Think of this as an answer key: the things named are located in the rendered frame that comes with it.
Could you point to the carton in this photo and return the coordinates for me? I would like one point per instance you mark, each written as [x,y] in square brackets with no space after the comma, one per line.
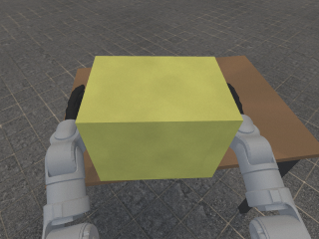
[157,117]

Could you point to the table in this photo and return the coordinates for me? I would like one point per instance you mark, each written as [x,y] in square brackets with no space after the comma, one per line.
[289,138]

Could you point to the robot right upper arm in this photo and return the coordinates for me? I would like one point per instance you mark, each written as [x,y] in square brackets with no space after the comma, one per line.
[282,226]

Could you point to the robot left upper arm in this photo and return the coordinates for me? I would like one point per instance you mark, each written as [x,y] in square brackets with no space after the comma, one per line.
[79,231]

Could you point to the left robot hand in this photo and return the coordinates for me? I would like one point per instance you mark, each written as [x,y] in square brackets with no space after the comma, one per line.
[74,103]

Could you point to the left robot forearm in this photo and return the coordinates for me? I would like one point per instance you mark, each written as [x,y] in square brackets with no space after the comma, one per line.
[65,175]

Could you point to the right robot hand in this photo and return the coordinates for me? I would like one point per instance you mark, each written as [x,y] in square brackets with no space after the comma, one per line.
[236,98]

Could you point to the right robot forearm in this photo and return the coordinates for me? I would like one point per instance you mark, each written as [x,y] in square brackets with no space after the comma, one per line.
[259,169]

